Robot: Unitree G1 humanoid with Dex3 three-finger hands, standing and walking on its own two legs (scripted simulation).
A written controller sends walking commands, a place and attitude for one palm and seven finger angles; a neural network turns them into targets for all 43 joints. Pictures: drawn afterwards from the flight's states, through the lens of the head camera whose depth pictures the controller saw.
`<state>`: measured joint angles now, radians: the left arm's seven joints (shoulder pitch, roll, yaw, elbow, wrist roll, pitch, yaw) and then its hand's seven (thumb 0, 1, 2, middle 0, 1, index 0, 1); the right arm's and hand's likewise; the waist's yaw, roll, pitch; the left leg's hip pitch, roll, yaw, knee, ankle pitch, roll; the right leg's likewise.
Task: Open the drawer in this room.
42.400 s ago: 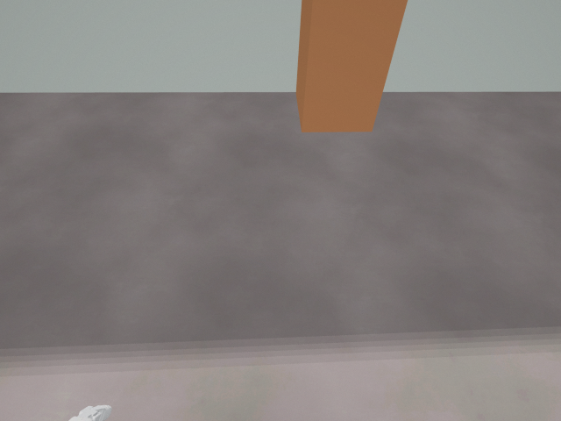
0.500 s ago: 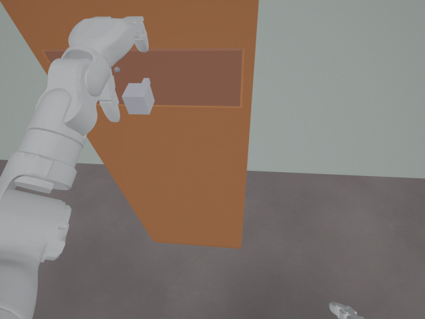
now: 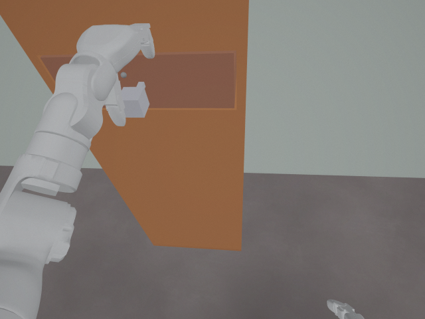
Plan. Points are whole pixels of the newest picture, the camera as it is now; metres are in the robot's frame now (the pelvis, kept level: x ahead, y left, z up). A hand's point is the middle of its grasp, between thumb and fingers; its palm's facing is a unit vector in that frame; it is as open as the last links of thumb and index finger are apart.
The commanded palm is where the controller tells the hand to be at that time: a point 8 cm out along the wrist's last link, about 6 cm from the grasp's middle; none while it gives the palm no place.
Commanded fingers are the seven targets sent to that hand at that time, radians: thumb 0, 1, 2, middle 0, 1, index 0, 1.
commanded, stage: move the hooked fingers above the handle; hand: left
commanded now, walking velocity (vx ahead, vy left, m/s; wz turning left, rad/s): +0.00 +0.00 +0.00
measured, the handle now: (136, 95) +0.50 +0.18 +0.17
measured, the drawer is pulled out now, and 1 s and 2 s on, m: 0.00 0.00 0.00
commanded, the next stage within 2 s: lower the fingers behind the handle in 2.00 s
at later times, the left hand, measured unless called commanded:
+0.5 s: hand (119, 70) +0.46 +0.18 +0.25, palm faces +0.05 +0.00 -1.00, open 13.6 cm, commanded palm +0.44 +0.20 +0.30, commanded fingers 0.00 -0.50 0.30 -0.30 -1.20 -0.30 -1.20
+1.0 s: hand (119, 69) +0.46 +0.18 +0.25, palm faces +0.07 +0.00 -1.00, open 13.5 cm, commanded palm +0.44 +0.21 +0.28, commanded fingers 0.00 -0.50 0.30 -0.30 -1.20 -0.30 -1.20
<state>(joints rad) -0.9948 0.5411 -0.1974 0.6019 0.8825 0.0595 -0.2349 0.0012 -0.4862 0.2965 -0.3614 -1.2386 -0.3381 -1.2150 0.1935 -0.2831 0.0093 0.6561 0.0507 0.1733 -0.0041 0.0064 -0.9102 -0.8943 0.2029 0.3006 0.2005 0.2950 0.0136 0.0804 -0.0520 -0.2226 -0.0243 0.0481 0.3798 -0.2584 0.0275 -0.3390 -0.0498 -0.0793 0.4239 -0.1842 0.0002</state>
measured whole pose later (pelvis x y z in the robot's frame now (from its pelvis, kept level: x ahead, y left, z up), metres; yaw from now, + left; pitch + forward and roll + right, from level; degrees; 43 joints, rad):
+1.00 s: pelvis -0.02 -0.01 +0.00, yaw -2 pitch +6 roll +1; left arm -1.08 0.61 -0.13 0.79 0.92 -0.03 -0.20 0.00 -0.49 0.30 -0.36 -1.28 -0.36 -1.26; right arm 0.24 -0.30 0.02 0.65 0.07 0.18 -0.07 0.01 -0.91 -0.89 0.20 0.30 0.20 0.30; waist -0.04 0.06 -0.05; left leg -0.27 -0.01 0.08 0.41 -0.25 0.02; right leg -0.39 -0.03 -0.05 0.43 -0.15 -0.01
